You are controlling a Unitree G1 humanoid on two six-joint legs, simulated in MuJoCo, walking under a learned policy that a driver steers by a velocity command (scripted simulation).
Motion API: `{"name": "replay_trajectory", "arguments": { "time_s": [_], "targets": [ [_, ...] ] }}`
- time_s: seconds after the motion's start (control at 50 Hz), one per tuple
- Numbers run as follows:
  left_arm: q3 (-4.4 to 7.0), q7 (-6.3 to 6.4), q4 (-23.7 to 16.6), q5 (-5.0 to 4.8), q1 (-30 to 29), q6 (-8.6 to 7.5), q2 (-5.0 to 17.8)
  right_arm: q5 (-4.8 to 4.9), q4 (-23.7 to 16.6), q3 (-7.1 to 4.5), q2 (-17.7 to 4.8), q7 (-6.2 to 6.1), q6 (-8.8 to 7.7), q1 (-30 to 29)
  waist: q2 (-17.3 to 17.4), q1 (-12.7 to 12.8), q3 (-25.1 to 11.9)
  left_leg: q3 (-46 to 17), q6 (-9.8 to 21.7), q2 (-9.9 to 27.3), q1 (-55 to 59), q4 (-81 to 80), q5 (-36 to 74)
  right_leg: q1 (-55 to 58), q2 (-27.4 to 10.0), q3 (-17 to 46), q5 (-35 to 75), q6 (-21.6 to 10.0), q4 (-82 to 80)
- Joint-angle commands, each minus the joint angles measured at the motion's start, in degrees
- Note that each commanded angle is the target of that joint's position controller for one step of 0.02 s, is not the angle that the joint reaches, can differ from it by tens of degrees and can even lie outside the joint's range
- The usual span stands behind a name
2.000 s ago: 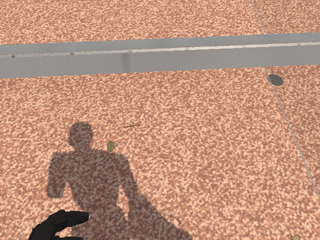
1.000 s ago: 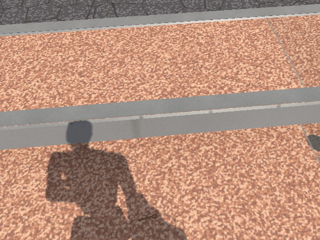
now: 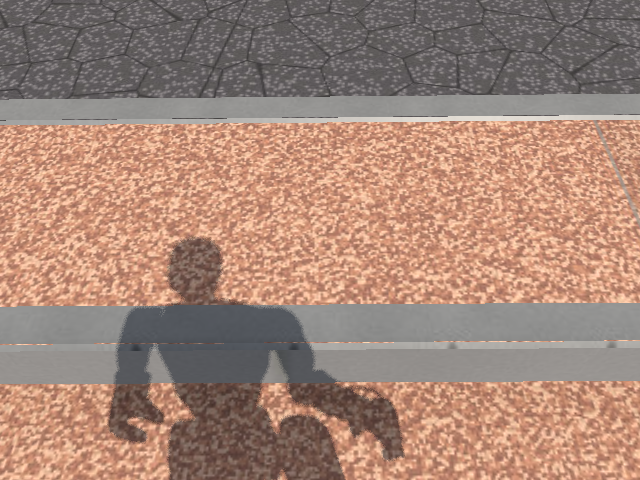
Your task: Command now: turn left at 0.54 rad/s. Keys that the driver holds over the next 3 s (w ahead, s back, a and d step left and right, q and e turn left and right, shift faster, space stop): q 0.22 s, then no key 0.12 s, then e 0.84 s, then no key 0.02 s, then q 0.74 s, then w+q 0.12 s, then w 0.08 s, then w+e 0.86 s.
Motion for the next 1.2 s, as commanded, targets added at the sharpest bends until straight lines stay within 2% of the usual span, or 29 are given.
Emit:
{"name": "replay_trajectory", "arguments": {
  "time_s": [0.02, 0.04, 0.06, 0.08, 0.1, 0.12, 0.18, 0.26, 0.34, 0.4, 0.42, 0.44, 0.46, 0.48, 0.5, 0.56, 0.6, 0.64, 0.7, 0.78, 0.84, 0.86, 0.88, 0.9, 0.92, 0.96, 1.0, 1.06, 1.2],
  "targets": [
    [1.74, 1.24, -1.3, 0.34, 8.9, -1.56, 7.2, 0.99, -3.9, -1.58, -6.7, -0.12, -0.26, -2.8, 2.8, 4.1, -4.0, -14.2, 0.9, 8.5, -3.8, -4.5, -20.0, 12.1, -3.3, 3.1, 2.3, -3.0, -19.3],
    [3.10, 1.62, -3.0, 1.37, 6.9, -1.43, 13.5, 2.00, -5.2, -0.79, -3.2, -0.21, -0.57, -1.2, -10.5, 2.3, -4.9, -4.2, -2.4, 0.8, -11.2, 9.3, -26.5, 14.7, -18.4, 20.4, -6.5, -8.0, -25.6],
    [3.43, 1.30, -4.7, 2.13, 0.0, -1.18, 14.8, 0.11, -4.3, -1.62, -6.6, -0.70, -0.98, -1.3, -12.3, 1.5, -0.4, 4.8, -3.2, -1.6, -14.3, 23.2, -26.6, 5.2, -25.7, 26.0, -2.3, -12.6, -27.5],
    [2.42, 0.98, -5.0, 2.04, -0.4, -1.30, 10.5, -0.89, -3.7, -2.27, -8.9, -0.57, -1.11, -1.5, -7.0, 0.5, -0.5, 3.9, -3.3, 2.4, -9.9, 31.4, -24.3, 1.2, -24.1, 21.0, 6.8, -13.3, -24.9],
    [1.59, 0.73, -5.3, 1.50, -2.8, -1.53, 7.4, -0.89, -2.6, -2.30, -8.0, -0.15, -0.97, 0.6, -5.5, -1.5, -0.5, 4.5, -3.2, 2.4, -8.6, 35.8, -21.3, 0.6, -20.0, 14.4, 13.4, -11.7, -22.8],
    [1.32, 0.60, -5.9, 1.23, -3.9, -1.71, 6.6, -1.03, -1.8, -2.18, -7.4, 0.23, -0.46, 2.3, -6.5, -2.3, -1.0, 5.2, -3.5, 2.7, -9.1, 39.8, -19.1, 2.6, -16.9, 9.3, 18.3, -10.2, -21.1],
    [1.39, 0.38, -5.8, 1.30, -0.1, -1.74, 6.8, -0.53, -1.9, -1.55, -6.5, 1.42, 0.56, 1.0, -8.7, 0.4, -1.8, 8.0, -5.3, 3.9, -13.2, 41.7, -18.9, 10.3, -15.1, 3.0, 32.0, -10.3, -17.5],
    [2.31, 0.10, -3.6, 1.24, 7.0, -1.72, 8.7, -0.14, -3.8, -0.54, -5.1, 1.85, 0.95, -4.2, -9.8, 4.6, -3.1, 8.6, -6.5, 5.0, -13.9, 32.9, -21.4, 19.1, -17.8, 2.9, 41.0, -12.1, -14.5],
    [2.68, -1.04, -3.2, 1.44, 5.3, -1.78, 9.6, 0.61, -3.8, 0.53, -3.8, 1.44, 1.03, -4.5, -11.8, 4.3, -4.0, 11.3, -4.7, 5.1, -3.8, 21.4, -23.2, 15.4, -17.8, 0.7, 43.3, -11.9, -12.7],
    [2.20, -1.95, -1.6, 1.31, 4.4, -1.57, 8.7, 0.96, -2.4, 1.40, -2.6, 0.17, 0.68, -3.0, -12.7, 3.2, -4.6, 12.7, -2.8, 4.8, 5.1, 7.7, -19.2, 12.6, -16.7, 1.4, 46.2, -11.3, -10.4],
    [1.67, -2.16, -1.1, 0.89, 3.3, -1.46, 7.6, 0.69, -0.9, 1.86, -1.5, -0.39, 0.33, -0.6, -11.3, 1.2, -4.5, 13.2, -2.1, 5.4, 11.1, -3.6, -10.3, 10.4, -15.5, 1.0, 44.6, -9.4, -9.1],
    [0.94, -2.28, -0.4, 0.46, 4.0, -1.69, 5.8, -0.26, 0.3, 2.16, -2.0, -1.12, -0.40, 0.9, -8.6, 0.6, -5.4, 9.8, -1.5, 8.9, 20.7, -12.7, 1.1, 5.1, -14.7, 1.0, 39.0, -6.2, -8.8],
    [0.00, -2.53, -1.0, 0.15, 6.5, -2.09, 2.9, -1.76, 0.7, 1.81, -6.0, -2.01, -1.41, 2.8, 0.3, 1.7, -9.1, -1.0, -0.4, 20.5, 30.5, -12.1, 9.7, -1.5, -11.9, -0.9, 22.0, -3.0, -4.8],
    [-0.51, -2.26, -0.7, -0.42, 7.5, -1.64, 1.2, -0.27, 0.5, 1.51, -9.3, -2.56, -1.73, -2.5, 9.2, 4.0, -5.6, -3.0, 5.6, 27.0, 20.6, -6.9, 24.1, -0.1, -6.9, -4.2, 0.5, -1.5, -8.0],
    [0.34, -1.88, 0.4, -0.02, 5.9, -0.82, 5.0, 0.17, 0.3, 1.82, -6.9, -2.43, -2.06, -4.7, 7.2, 2.7, -5.1, -0.2, 7.3, 25.2, 19.2, -5.2, 21.8, 2.3, -6.7, -3.4, -3.4, -1.5, -4.3],
    [1.81, -2.20, 0.8, 0.00, 3.3, 0.11, 7.1, 0.35, 0.8, 1.84, -7.5, -3.31, -2.39, -4.7, 8.7, 1.3, -2.3, 2.8, 7.6, 23.7, 19.6, -4.7, 24.6, -4.4, -3.4, -3.9, -5.1, -1.4, 7.1],
    [2.17, -2.29, 1.9, 0.42, 5.5, 0.72, 6.0, 0.59, 1.2, 1.37, -7.8, -3.58, -2.03, -3.2, 6.7, 1.4, -2.6, 4.6, 9.8, 24.9, 18.8, -4.3, 28.2, -7.0, -2.8, -3.6, -8.3, -0.6, 18.9],
    [2.36, -2.43, 2.1, 0.65, 5.8, 1.34, 4.9, 0.29, 0.7, 1.44, -6.6, -3.63, -1.69, -4.6, 5.0, 2.3, -1.7, 6.9, 10.0, 24.5, 15.8, -5.3, 21.2, -7.8, -3.6, -3.7, -7.2, 0.2, 22.9],
    [2.34, -3.08, 0.9, 0.80, 3.6, 2.07, 4.0, -0.26, 0.5, 1.42, -5.9, -3.59, -1.61, -5.7, 6.6, 1.9, -0.4, 8.8, 9.5, 23.8, 14.3, -5.8, 12.9, -7.8, -4.3, -5.1, -5.2, 0.8, 18.1],
    [2.24, -3.89, -0.9, 0.38, 2.6, 2.26, 3.9, -0.60, 0.6, 0.48, -8.2, -2.82, -1.89, -5.5, 7.6, 1.4, -2.8, 9.5, 9.1, 25.5, 13.9, -3.0, 13.2, -2.5, -4.3, -7.0, -3.7, -0.4, 9.1],
    [2.47, -4.21, -0.7, 0.37, 5.5, 1.74, 4.0, -0.28, 0.0, -0.13, -9.4, -2.41, -1.55, -7.3, 6.2, 3.9, -3.9, 12.0, 5.5, 25.1, 10.1, 2.7, 7.2, 5.3, -2.9, -9.1, 4.0, -2.5, -2.6],
    [2.81, -3.96, -0.4, 0.78, 6.6, 1.08, 5.2, -0.45, 0.5, -0.16, -8.6, -2.23, -1.36, -5.9, 1.8, 4.5, -3.7, 14.5, 2.1, 23.0, 6.2, 8.3, -0.9, 9.5, -2.9, -5.9, 9.3, -3.4, -9.4],
    [4.08, -3.27, -1.2, 1.65, 7.0, 0.19, 11.3, -0.77, -0.4, 0.39, -5.6, -1.72, -1.02, -3.5, -14.3, 3.8, -3.0, 20.5, -2.3, 16.2, -3.7, 23.7, -18.6, 13.4, -15.1, 12.7, 17.7, -6.2, -19.1],
    [5.76, -3.37, -1.2, 1.28, 9.5, 0.01, 18.1, -0.61, -4.3, 1.26, -3.6, -2.69, -0.20, -9.2, -20.1, 5.8, -1.9, 15.7, -3.7, 6.5, -12.1, 32.6, -34.8, 10.0, -25.8, 27.8, 32.5, -15.5, -20.0],
    [5.63, -3.21, -0.9, 0.94, 9.8, 0.14, 15.9, -0.49, -3.9, 1.10, -5.3, -3.06, 0.18, -9.3, -11.7, 5.4, -2.4, 10.1, -3.4, 8.8, -11.9, 38.4, -32.8, 9.6, -24.3, 25.2, 29.2, -17.6, -19.8],
    [4.26, -2.49, -2.7, 0.60, 1.9, 0.76, 10.5, 0.69, -1.9, 0.71, -6.2, -2.49, -0.47, -6.9, -6.8, 1.8, 0.7, 8.6, -3.1, 10.8, -11.8, 37.5, -22.2, 7.7, -16.4, 15.9, 21.4, -13.6, -19.3],
    [3.78, -2.18, -3.6, 0.17, 0.3, 0.72, 8.8, -0.82, -0.8, 0.46, -6.9, -1.86, -0.78, -4.9, -8.1, 1.6, -2.1, 9.3, -3.8, 10.1, -10.7, 38.1, -17.8, 10.6, -13.2, 12.9, 27.2, -12.2, -18.2],
    [4.10, -2.42, -2.9, -0.10, 3.1, 0.33, 9.9, -0.41, -1.1, 0.68, -5.9, -1.55, -0.47, -4.4, -5.7, 2.2, -4.0, 9.0, -5.0, 9.4, -11.4, 36.7, -16.5, 13.4, -13.0, 13.6, 29.4, -12.4, -17.3],
    [4.42, -2.17, -2.6, 0.72, 5.0, 0.62, 11.1, -0.05, -2.8, 0.80, -6.2, -2.23, -0.58, -6.1, -7.7, 4.0, -3.0, 8.1, -5.6, 8.4, -12.0, 27.7, -18.0, 13.2, -12.8, 19.7, 20.8, -13.4, -17.5]
  ]
}}
Next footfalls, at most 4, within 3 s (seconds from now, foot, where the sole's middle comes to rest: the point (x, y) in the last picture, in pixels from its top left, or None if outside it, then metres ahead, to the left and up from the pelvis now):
0.02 right None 0.04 -0.11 -0.77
0.46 left None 0.00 0.11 -0.77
0.88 right None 0.00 -0.11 -0.77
1.42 left None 0.04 0.08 -0.77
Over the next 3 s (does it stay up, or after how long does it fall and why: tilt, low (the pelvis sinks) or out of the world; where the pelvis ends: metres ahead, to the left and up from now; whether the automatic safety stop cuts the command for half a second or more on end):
stays up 0.34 0.02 0.00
